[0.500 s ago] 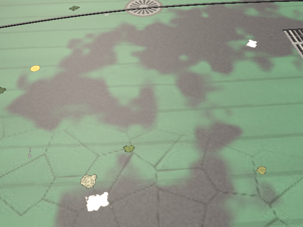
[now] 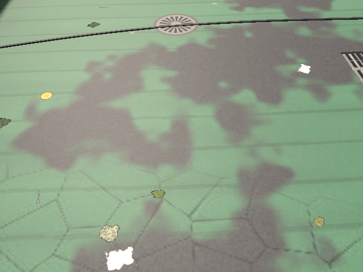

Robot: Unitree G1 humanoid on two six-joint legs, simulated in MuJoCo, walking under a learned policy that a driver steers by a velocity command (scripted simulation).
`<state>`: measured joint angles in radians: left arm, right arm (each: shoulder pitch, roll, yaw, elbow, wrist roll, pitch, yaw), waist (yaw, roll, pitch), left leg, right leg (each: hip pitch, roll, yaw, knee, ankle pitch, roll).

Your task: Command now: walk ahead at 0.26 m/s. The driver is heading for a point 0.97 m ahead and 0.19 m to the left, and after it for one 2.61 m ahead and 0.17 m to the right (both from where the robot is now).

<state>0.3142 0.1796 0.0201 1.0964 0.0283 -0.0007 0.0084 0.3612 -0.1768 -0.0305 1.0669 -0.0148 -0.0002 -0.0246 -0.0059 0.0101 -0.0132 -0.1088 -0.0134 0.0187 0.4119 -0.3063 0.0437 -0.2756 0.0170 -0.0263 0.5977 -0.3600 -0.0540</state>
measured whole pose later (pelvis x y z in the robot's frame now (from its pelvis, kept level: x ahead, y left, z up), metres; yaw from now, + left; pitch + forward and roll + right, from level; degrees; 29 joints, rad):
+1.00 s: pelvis +0.47 +0.04 +0.00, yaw +23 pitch +2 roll -1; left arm 0.02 0.24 0.04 0.80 0.04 -0.03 -0.02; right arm 0.43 -0.23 -0.07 0.95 0.00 -0.06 0.00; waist -0.09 -0.03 0.04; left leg -0.02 -0.15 -0.13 0.27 -0.25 0.14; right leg -0.69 -0.10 0.04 0.79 -0.03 0.04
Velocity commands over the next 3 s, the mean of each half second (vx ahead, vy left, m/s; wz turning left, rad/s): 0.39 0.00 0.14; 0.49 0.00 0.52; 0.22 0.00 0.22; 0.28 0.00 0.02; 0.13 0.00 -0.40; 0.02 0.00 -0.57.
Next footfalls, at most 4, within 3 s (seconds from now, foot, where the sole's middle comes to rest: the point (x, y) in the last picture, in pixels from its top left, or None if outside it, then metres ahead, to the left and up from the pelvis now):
0.60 left None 0.41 0.06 -0.78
1.16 right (181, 220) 0.78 0.04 -0.78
1.56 left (139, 251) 0.64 0.20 -0.78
1.86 right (184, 215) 0.80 0.03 -0.78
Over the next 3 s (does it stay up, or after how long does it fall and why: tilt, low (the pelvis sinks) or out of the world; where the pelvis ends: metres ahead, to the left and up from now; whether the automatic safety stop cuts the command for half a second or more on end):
stays up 0.84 0.14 0.00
